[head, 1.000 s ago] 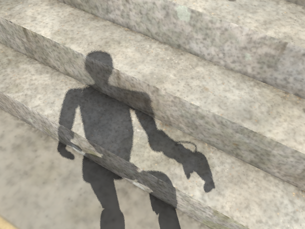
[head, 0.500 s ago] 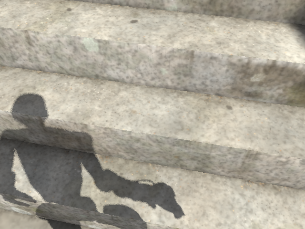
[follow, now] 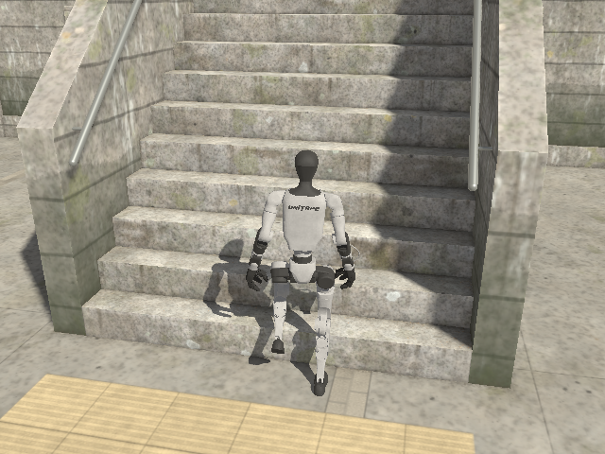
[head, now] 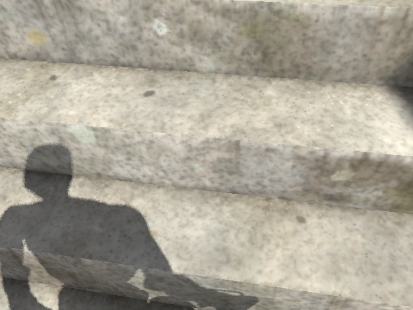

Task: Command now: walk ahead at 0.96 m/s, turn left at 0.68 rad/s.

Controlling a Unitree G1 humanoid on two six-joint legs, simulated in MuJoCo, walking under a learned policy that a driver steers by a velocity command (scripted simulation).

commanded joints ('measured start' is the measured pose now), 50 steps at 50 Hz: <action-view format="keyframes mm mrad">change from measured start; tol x64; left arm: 1 3 83 13 -21 14 -45 0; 50 -548 108 39 -203 5 -5 44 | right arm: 1 -159 41 8 -143 1 31 -28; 30 577 123 20 221 -40 -171 -54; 50 -30 7 31 -313 -7 8 -84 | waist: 1 3 -235 73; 50 -240 -49 171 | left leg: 1 -237 -38 37 424 -77 14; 7 -724 -7 23 446 -408 89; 12 419 -172 337 -301 -373 67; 17 801 141 -1016 -1466 -594 150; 24 1406 97 -338 -1201 1213 51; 35 461 152 -113 -1865 726 30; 39 813 216 38 -1292 2269 29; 41 831 222 -7 -839 1935 -5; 43 -162 -152 16 357 -32 -207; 50 83 -36 23 343 -159 -121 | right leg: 1 -64 -330 102 -218 409 -124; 8 194 -256 -129 -349 573 17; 13 158 -348 -104 262 2409 -124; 16 -580 102 147 1522 328 -17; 19 -922 23 274 2040 211 -74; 32 -1303 152 103 1996 -281 -130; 42 194 85 417 340 -301 -320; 50 -837 -144 406 -45 230 -267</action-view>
